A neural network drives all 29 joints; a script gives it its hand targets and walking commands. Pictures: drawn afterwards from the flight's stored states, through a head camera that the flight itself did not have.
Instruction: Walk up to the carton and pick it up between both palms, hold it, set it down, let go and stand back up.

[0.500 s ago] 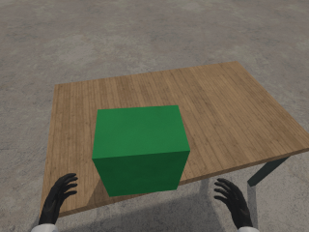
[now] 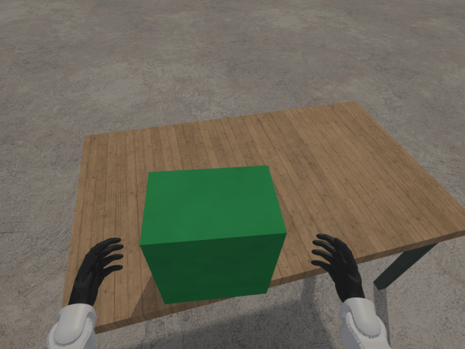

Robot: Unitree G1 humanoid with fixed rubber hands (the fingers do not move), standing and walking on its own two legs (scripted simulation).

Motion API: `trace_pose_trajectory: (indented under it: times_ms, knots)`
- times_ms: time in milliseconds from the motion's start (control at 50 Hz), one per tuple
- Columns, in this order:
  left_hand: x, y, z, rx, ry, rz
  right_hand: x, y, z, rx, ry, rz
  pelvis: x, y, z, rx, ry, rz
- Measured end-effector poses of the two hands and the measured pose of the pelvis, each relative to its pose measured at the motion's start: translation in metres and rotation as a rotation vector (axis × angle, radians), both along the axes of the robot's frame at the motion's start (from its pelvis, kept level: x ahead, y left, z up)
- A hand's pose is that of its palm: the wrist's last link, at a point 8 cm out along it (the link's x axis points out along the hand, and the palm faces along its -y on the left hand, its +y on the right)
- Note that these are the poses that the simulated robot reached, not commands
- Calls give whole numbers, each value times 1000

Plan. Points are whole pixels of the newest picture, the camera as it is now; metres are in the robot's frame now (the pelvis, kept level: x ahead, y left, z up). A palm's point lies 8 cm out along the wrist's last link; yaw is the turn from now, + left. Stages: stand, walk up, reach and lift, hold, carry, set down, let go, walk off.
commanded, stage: reach and lift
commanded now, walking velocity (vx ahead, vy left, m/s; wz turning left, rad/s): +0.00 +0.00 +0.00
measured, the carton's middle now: (213, 238) +0.37 +0.05 -0.08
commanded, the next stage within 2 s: none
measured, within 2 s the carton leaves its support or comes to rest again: neither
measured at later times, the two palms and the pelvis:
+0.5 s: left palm (96, 227) +0.32 +0.24 +0.06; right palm (337, 230) +0.31 -0.17 +0.06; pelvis -0.01 -0.01 +0.00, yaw +0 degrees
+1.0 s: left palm (97, 171) +0.39 +0.24 +0.13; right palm (332, 176) +0.38 -0.17 +0.12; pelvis +0.00 -0.01 +0.01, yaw +0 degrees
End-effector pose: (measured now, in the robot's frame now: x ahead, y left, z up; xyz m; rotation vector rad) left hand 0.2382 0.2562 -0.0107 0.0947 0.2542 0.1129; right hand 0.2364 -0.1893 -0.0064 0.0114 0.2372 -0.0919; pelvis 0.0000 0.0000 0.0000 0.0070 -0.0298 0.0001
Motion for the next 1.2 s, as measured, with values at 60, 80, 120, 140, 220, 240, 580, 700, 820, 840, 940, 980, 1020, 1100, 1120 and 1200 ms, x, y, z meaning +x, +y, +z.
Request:
trace_pose_trajectory:
  times_ms: [60, 80, 120, 140, 220, 240, 580, 700, 820, 840, 940, 980, 1020, 1100, 1120, 1200]
  knots:
    - [10, -1, 5, -7, 2, -1, 8, 1, 5, 4, 1, -7, 0, 0, 0, 0, 1, 0]
    - [14, -2, 7, -9, 4, -2, 11, 1, 7, 6, 1, -9, 0, 0, 0, 0, 1, 0]
    - [20, -3, 11, -12, 7, -5, 17, 3, 12, 12, -8, -9, -1, -1, 0, 1, 2, 0]
    - [23, -4, 13, -14, 10, -6, 20, 4, 16, 15, -14, -9, -1, -1, 1, 1, 3, 0]
    - [35, -7, 21, -19, 16, -14, 32, 8, 29, 20, -36, -1, -4, -1, 2, 2, 6, 0]
    - [37, -8, 24, -20, 16, -16, 35, 9, 32, 21, -36, 2, -4, -1, 2, 2, 7, 0]
    - [92, -17, 90, 1, -17, -39, 83, 19, 78, -2, -29, 30, -14, -7, 4, 9, 12, 1]
    - [113, -20, 113, 0, -30, -43, 103, 21, 94, -17, -24, 34, -12, -8, 4, 11, 17, 1]
    - [130, -21, 123, -12, -17, -35, 121, 20, 103, -29, -13, 27, -8, -9, 5, 12, 25, 1]
    - [132, -20, 124, -14, -14, -32, 124, 20, 105, -27, -15, 26, -7, -9, 5, 12, 27, 1]
    - [142, -18, 130, -11, -16, -26, 138, 22, 115, -24, -28, 30, -4, -9, 5, 12, 34, 1]
    - [146, -18, 135, -10, -23, -25, 143, 23, 120, -24, -37, 32, -3, -9, 5, 12, 35, 1]
    - [150, -18, 138, -13, -24, -23, 148, 23, 123, -30, -31, 33, -3, -9, 5, 12, 36, 1]
    - [157, -18, 142, -19, -22, -17, 156, 25, 126, -28, -20, 32, -3, -9, 6, 12, 37, 1]
    - [158, -18, 142, -20, -23, -17, 156, 25, 126, -25, -17, 32, -2, -9, 6, 11, 37, 1]
    - [156, -14, 131, -27, -4, -16, 155, 19, 112, -31, 27, 14, -2, -9, 6, 11, 38, 1]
